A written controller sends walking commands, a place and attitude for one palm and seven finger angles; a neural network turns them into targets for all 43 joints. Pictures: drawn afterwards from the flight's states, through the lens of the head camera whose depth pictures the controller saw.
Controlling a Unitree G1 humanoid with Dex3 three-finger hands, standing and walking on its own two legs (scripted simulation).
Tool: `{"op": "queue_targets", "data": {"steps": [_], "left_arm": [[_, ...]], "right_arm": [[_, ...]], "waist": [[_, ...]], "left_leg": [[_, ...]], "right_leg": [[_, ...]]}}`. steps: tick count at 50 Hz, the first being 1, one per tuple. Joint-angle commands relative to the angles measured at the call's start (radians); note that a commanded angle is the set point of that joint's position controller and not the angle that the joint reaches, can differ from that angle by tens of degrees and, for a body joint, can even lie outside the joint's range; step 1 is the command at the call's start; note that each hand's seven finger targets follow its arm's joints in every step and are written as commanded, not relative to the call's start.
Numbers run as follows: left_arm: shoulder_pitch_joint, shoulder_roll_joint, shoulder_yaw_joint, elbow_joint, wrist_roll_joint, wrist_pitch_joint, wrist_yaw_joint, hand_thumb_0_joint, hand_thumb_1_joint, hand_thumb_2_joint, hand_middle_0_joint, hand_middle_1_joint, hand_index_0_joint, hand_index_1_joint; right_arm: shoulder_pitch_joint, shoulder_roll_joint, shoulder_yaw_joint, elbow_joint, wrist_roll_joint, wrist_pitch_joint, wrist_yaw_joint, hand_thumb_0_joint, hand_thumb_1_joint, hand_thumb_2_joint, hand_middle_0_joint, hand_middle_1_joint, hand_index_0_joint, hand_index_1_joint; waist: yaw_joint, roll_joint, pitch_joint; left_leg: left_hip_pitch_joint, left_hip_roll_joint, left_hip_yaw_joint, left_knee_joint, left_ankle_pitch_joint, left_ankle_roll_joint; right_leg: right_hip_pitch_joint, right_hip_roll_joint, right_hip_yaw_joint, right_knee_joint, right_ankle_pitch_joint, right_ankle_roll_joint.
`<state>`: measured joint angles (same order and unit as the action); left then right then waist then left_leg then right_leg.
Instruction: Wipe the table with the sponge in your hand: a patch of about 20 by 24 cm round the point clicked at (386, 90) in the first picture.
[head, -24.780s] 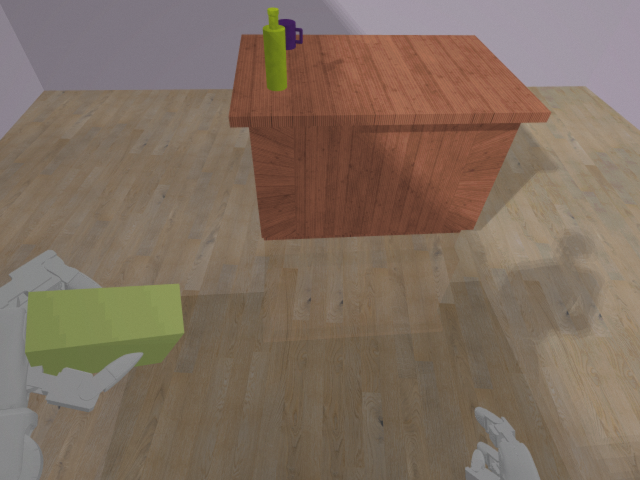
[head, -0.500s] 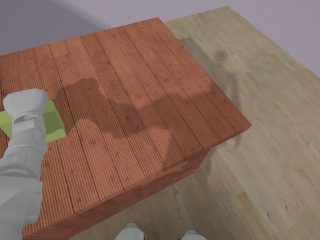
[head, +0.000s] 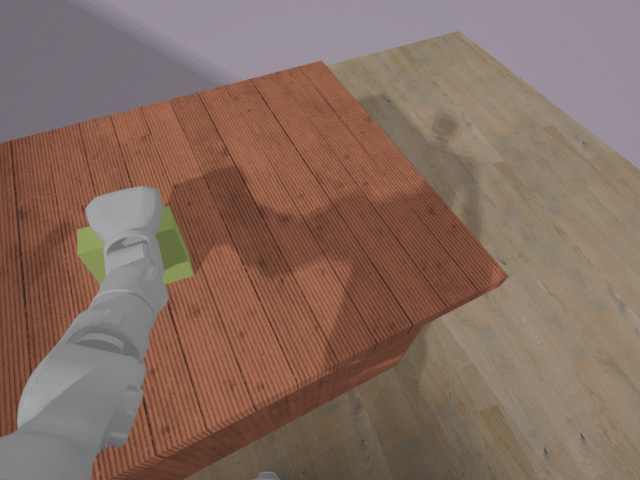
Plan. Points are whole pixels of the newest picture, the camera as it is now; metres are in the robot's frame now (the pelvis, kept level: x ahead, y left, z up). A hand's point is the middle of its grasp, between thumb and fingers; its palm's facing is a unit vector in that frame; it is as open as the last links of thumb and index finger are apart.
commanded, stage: wipe back along the middle lane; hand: left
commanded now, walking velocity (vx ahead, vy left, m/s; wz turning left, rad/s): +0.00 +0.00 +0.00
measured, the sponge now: (144, 261) +0.42 +0.27 -0.04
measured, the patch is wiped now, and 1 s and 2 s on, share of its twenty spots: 0.75 0.85 0.90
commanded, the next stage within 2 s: slide across to the third lane in 1.78 s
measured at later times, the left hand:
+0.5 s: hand (149, 262) +0.39 +0.25 +0.00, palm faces -0.11 +0.00 -0.99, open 9.1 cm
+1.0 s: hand (155, 285) +0.36 +0.23 +0.00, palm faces -0.07 -0.01 -1.00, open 9.0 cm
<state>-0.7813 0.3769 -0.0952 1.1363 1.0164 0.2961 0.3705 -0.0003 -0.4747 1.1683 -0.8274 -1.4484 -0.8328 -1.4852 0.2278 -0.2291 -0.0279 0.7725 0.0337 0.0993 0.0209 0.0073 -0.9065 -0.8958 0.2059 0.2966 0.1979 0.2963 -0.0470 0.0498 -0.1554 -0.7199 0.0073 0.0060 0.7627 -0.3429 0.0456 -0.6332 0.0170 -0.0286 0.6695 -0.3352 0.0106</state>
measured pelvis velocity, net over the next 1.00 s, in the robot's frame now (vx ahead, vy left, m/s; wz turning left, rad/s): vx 0.00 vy -0.02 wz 0.01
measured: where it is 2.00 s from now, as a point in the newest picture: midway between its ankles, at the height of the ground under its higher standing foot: outside the picture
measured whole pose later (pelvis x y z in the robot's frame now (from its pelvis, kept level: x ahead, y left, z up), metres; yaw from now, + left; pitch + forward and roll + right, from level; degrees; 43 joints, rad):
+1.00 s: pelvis +0.00 -0.02 +0.01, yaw +0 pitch +11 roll -2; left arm -0.46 0.26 -0.21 0.83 0.97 0.42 0.41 -0.01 -0.42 1.14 -0.78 -1.50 -0.79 -1.53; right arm 0.19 -0.24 -0.03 0.73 0.06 0.16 0.02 0.01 -0.91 -0.90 0.20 0.30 0.20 0.30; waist 0.01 0.05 -0.17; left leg -0.56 0.01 0.01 0.69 -0.33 0.02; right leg -0.49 0.02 -0.03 0.63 -0.33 -0.01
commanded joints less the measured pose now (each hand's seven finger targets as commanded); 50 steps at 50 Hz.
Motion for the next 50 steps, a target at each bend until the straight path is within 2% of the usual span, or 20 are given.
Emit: {"op": "queue_targets", "data": {"steps": [1, 2, 4, 6, 12, 15, 16, 19, 20, 22, 24, 25, 29, 32, 36, 38, 43, 46, 47, 50], "left_arm": [[-0.304, 0.191, 0.072, -0.112, 0.014, 0.033, 0.036, 0.000, 0.100, 1.300, -1.200, -1.600, -1.200, -1.600], [-0.313, 0.157, 0.038, -0.121, 0.010, 0.035, 0.036, 0.000, 0.100, 1.300, -1.200, -1.600, -1.200, -1.600], [-0.271, 0.150, 0.041, -0.112, 0.004, 0.037, 0.034, 0.000, 0.100, 1.300, -1.200, -1.600, -1.200, -1.600], [-0.201, 0.149, 0.061, -0.146, -0.009, 0.031, 0.025, 0.000, 0.100, 1.300, -1.200, -1.600, -1.200, -1.600], [-0.098, 0.062, -0.023, -0.178, -0.010, 0.039, -0.002, 0.000, 0.100, 1.300, -1.200, -1.600, -1.200, -1.600], [-0.058, 0.022, -0.049, -0.164, -0.015, 0.051, -0.004, 0.000, 0.100, 1.300, -1.200, -1.600, -1.200, -1.600], [-0.068, 0.026, -0.031, -0.168, -0.029, 0.047, -0.006, 0.000, 0.100, 1.300, -1.200, -1.600, -1.200, -1.600], [-0.056, 0.057, -0.027, -0.157, -0.011, 0.051, -0.003, 0.000, 0.100, 1.300, -1.200, -1.600, -1.200, -1.600], [-0.037, 0.017, -0.059, -0.155, -0.009, 0.055, -0.005, 0.000, 0.100, 1.300, -1.200, -1.600, -1.200, -1.600], [-0.025, 0.026, -0.042, -0.172, -0.014, 0.047, -0.003, 0.000, 0.100, 1.300, -1.200, -1.600, -1.200, -1.600], [-0.009, -0.007, -0.067, -0.164, -0.015, 0.053, -0.002, 0.000, 0.100, 1.300, -1.200, -1.600, -1.200, -1.600], [-0.014, 0.018, -0.049, -0.160, -0.011, 0.054, 0.002, 0.000, 0.100, 1.300, -1.200, -1.600, -1.200, -1.600], [-0.021, -0.015, -0.073, -0.197, -0.020, 0.058, 0.009, 0.000, 0.100, 1.300, -1.200, -1.600, -1.200, -1.600], [-0.006, 0.019, -0.046, -0.197, -0.025, 0.066, 0.010, 0.000, 0.100, 1.300, -1.200, -1.600, -1.200, -1.600], [0.002, -0.042, -0.082, -0.228, -0.029, 0.072, 0.008, 0.000, 0.100, 1.300, -1.200, -1.600, -1.200, -1.600], [0.052, -0.022, -0.075, -0.233, -0.024, 0.081, 0.007, 0.000, 0.100, 1.300, -1.200, -1.600, -1.200, -1.600], [0.151, -0.091, -0.111, -0.289, -0.045, 0.097, 0.006, 0.000, 0.100, 1.300, -1.200, -1.600, -1.200, -1.600], [0.202, -0.072, -0.079, -0.332, -0.060, 0.113, 0.007, 0.000, 0.100, 1.300, -1.200, -1.600, -1.200, -1.600], [0.215, -0.100, -0.114, -0.353, -0.064, 0.120, 0.005, 0.000, 0.100, 1.300, -1.200, -1.600, -1.200, -1.600], [0.227, -0.111, -0.131, -0.367, -0.058, 0.148, 0.000, 0.000, 0.100, 1.300, -1.200, -1.600, -1.200, -1.600]], "right_arm": [[0.063, -0.173, -0.053, -0.076, 0.002, -0.005, 0.000, 0.000, -0.900, -0.900, 0.200, 0.300, 0.200, 0.300], [0.066, -0.173, -0.055, -0.076, -0.002, -0.005, 0.001, 0.000, -0.900, -0.900, 0.200, 0.300, 0.200, 0.300], [0.069, -0.171, -0.060, -0.075, 0.000, -0.004, 0.004, 0.000, -0.900, -0.900, 0.200, 0.300, 0.200, 0.300], [0.055, -0.166, -0.061, -0.087, 0.003, -0.005, 0.006, 0.000, -0.900, -0.900, 0.200, 0.300, 0.200, 0.300], [0.030, -0.164, -0.059, -0.100, 0.013, 0.008, 0.008, 0.000, -0.900, -0.900, 0.200, 0.300, 0.200, 0.300], [0.011, -0.160, -0.055, -0.104, 0.018, 0.014, 0.007, 0.000, -0.900, -0.900, 0.200, 0.300, 0.200, 0.300], [0.001, -0.156, -0.054, -0.104, 0.021, 0.012, 0.005, 0.000, -0.900, -0.900, 0.200, 0.300, 0.200, 0.300], [0.000, -0.163, -0.053, -0.103, 0.019, 0.019, -0.002, 0.000, -0.900, -0.900, 0.200, 0.300, 0.200, 0.300], [-0.010, -0.158, -0.052, -0.111, 0.021, 0.021, -0.003, 0.000, -0.900, -0.900, 0.200, 0.300, 0.200, 0.300], [-0.010, -0.160, -0.054, -0.113, 0.018, 0.018, -0.004, 0.000, -0.900, -0.900, 0.200, 0.300, 0.200, 0.300], [-0.023, -0.154, -0.051, -0.120, 0.021, 0.023, -0.007, 0.000, -0.900, -0.900, 0.200, 0.300, 0.200, 0.300], [-0.025, -0.158, -0.051, -0.118, 0.022, 0.024, -0.009, 0.000, -0.900, -0.900, 0.200, 0.300, 0.200, 0.300], [-0.042, -0.149, -0.048, -0.131, 0.023, 0.024, -0.012, 0.000, -0.900, -0.900, 0.200, 0.300, 0.200, 0.300], [-0.050, -0.153, -0.045, -0.137, 0.023, 0.026, -0.018, 0.000, -0.900, -0.900, 0.200, 0.300, 0.200, 0.300], [-0.075, -0.140, -0.043, -0.148, 0.028, 0.023, -0.018, 0.000, -0.900, -0.900, 0.200, 0.300, 0.200, 0.300], [-0.071, -0.146, -0.042, -0.152, 0.025, 0.029, -0.019, 0.000, -0.900, -0.900, 0.200, 0.300, 0.200, 0.300], [-0.095, -0.140, -0.044, -0.170, 0.028, 0.027, -0.010, 0.000, -0.900, -0.900, 0.200, 0.300, 0.200, 0.300], [-0.122, -0.140, -0.043, -0.179, 0.032, 0.028, -0.007, 0.000, -0.900, -0.900, 0.200, 0.300, 0.200, 0.300], [-0.124, -0.141, -0.041, -0.184, 0.032, 0.028, -0.007, 0.000, -0.900, -0.900, 0.200, 0.300, 0.200, 0.300], [-0.143, -0.142, -0.038, -0.183, 0.036, 0.029, -0.008, 0.000, -0.900, -0.900, 0.200, 0.300, 0.200, 0.300]], "waist": [[-0.011, -0.016, -0.369], [-0.023, -0.009, -0.365], [-0.022, -0.032, -0.366], [0.002, -0.033, -0.406], [-0.001, -0.033, -0.308], [-0.006, -0.071, -0.258], [-0.002, -0.070, -0.246], [0.002, -0.082, -0.245], [0.000, -0.070, -0.232], [0.013, -0.058, -0.254], [0.006, -0.072, -0.233], [0.006, -0.099, -0.223], [0.010, -0.068, -0.242], [0.019, -0.089, -0.233], [0.020, -0.079, -0.234], [0.029, -0.076, -0.244], [0.043, -0.088, -0.240], [0.059, -0.104, -0.234], [0.053, -0.101, -0.218], [0.047, -0.126, -0.172]], "left_leg": [[0.348, 0.018, -0.056, -0.072, 0.453, -0.022], [0.357, 0.017, -0.048, -0.066, 0.454, -0.018], [0.351, 0.016, -0.038, -0.064, 0.459, -0.014], [0.359, 0.014, -0.036, -0.063, 0.518, -0.013], [0.344, 0.006, -0.027, -0.083, 0.448, -0.007], [0.321, 0.003, -0.023, -0.098, 0.398, -0.007], [0.312, 0.003, -0.023, -0.103, 0.388, -0.006], [0.299, -0.003, -0.018, -0.106, 0.346, -0.006], [0.298, -0.007, -0.016, -0.110, 0.330, -0.007], [0.313, -0.005, -0.018, -0.107, 0.338, -0.007], [0.301, -0.006, -0.014, -0.111, 0.311, -0.008], [0.291, -0.005, -0.017, -0.111, 0.299, -0.009], [0.307, -0.006, -0.018, -0.118, 0.282, -0.010], [0.297, -0.011, -0.021, -0.121, 0.266, -0.009], [0.310, -0.008, -0.021, -0.127, 0.269, -0.010], [0.315, -0.010, -0.020, -0.124, 0.273, -0.011], [0.330, -0.009, -0.020, -0.126, 0.294, -0.013], [0.330, -0.007, -0.026, -0.132, 0.314, -0.015], [0.335, -0.012, -0.022, -0.131, 0.305, -0.013], [0.332, -0.010, -0.025, -0.144, 0.278, -0.016]], "right_leg": [[0.119, 0.039, -0.025, -0.047, 0.384, -0.063], [0.117, 0.039, -0.026, -0.050, 0.402, -0.059], [0.145, 0.036, -0.022, -0.058, 0.438, -0.055], [0.203, 0.030, -0.013, -0.051, 0.509, -0.056], [0.198, 0.030, -0.015, -0.079, 0.476, -0.060], [0.190, 0.030, -0.019, -0.091, 0.446, -0.061], [0.194, 0.027, -0.016, -0.092, 0.441, -0.061], [0.201, 0.024, -0.010, -0.094, 0.419, -0.062], [0.190, 0.024, -0.009, -0.099, 0.398, -0.062], [0.193, 0.027, -0.012, -0.093, 0.393, -0.065], [0.182, 0.026, -0.012, -0.101, 0.373, -0.063], [0.182, 0.025, -0.007, -0.102, 0.366, -0.063], [0.176, 0.027, -0.012, -0.101, 0.328, -0.064], [0.193, 0.026, -0.008, -0.105, 0.314, -0.063], [0.184, 0.026, -0.010, -0.107, 0.307, -0.065], [0.196, 0.027, -0.009, -0.106, 0.314, -0.066], [0.207, 0.031, -0.019, -0.104, 0.335, -0.070], [0.233, 0.029, -0.017, -0.100, 0.360, -0.073], [0.232, 0.030, -0.018, -0.106, 0.359, -0.070], [0.216, 0.029, -0.020, -0.116, 0.326, -0.070]]}}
